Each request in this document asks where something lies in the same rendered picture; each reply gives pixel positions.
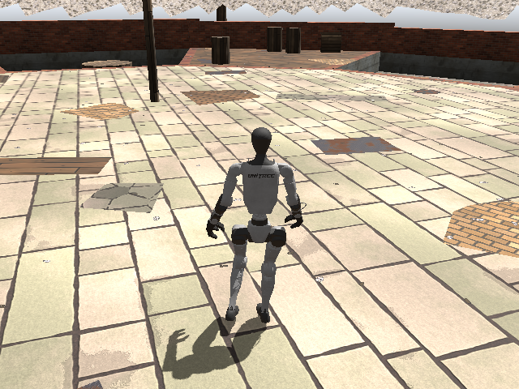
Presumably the left robot upper arm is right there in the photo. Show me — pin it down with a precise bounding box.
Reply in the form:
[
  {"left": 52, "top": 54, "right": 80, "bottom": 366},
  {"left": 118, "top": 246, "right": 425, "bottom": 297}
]
[{"left": 220, "top": 162, "right": 244, "bottom": 207}]

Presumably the robot right hand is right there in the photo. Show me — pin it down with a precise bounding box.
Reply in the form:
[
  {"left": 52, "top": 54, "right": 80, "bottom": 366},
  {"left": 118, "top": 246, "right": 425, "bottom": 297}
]
[{"left": 285, "top": 215, "right": 303, "bottom": 229}]

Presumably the robot left foot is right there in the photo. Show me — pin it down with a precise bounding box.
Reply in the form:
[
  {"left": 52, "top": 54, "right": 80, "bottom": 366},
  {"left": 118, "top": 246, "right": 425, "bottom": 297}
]
[{"left": 225, "top": 306, "right": 239, "bottom": 321}]

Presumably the right robot upper arm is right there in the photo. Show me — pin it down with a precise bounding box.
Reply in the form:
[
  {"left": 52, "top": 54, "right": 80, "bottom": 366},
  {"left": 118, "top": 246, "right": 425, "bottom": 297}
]
[{"left": 277, "top": 163, "right": 298, "bottom": 206}]

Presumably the robot right forearm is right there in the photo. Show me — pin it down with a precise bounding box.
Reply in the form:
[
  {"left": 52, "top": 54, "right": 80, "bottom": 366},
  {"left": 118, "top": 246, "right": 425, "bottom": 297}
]
[{"left": 290, "top": 193, "right": 302, "bottom": 218}]

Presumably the robot left hand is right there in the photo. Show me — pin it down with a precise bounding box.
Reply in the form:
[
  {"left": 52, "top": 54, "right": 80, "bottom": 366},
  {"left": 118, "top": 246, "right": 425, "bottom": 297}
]
[{"left": 206, "top": 220, "right": 225, "bottom": 239}]

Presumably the robot left forearm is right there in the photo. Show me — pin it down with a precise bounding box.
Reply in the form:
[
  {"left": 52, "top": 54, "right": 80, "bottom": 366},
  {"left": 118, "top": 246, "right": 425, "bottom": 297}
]
[{"left": 209, "top": 194, "right": 227, "bottom": 224}]

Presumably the robot torso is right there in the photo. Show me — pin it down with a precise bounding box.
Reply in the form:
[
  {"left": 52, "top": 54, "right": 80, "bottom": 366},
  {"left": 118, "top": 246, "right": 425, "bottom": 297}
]
[{"left": 242, "top": 158, "right": 280, "bottom": 243}]

